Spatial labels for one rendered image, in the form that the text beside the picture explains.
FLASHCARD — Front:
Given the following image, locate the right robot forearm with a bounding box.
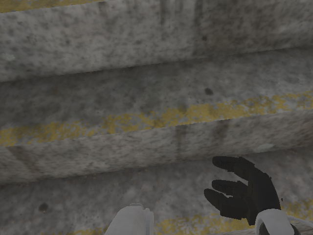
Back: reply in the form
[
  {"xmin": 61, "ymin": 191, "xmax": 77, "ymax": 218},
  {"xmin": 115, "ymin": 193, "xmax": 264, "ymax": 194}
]
[{"xmin": 254, "ymin": 209, "xmax": 301, "ymax": 235}]

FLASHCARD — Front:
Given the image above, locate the robot left shin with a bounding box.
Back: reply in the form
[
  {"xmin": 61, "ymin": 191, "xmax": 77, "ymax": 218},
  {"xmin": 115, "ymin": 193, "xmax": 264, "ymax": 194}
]
[{"xmin": 129, "ymin": 203, "xmax": 144, "ymax": 210}]

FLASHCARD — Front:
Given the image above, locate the robot right hand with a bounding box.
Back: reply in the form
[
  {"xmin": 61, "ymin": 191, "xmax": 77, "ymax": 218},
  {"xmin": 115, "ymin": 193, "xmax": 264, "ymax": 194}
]
[{"xmin": 203, "ymin": 156, "xmax": 283, "ymax": 226}]

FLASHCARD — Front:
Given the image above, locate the left robot thigh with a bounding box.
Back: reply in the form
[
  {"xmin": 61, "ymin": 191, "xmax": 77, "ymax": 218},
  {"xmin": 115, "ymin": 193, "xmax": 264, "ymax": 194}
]
[{"xmin": 105, "ymin": 206, "xmax": 155, "ymax": 235}]

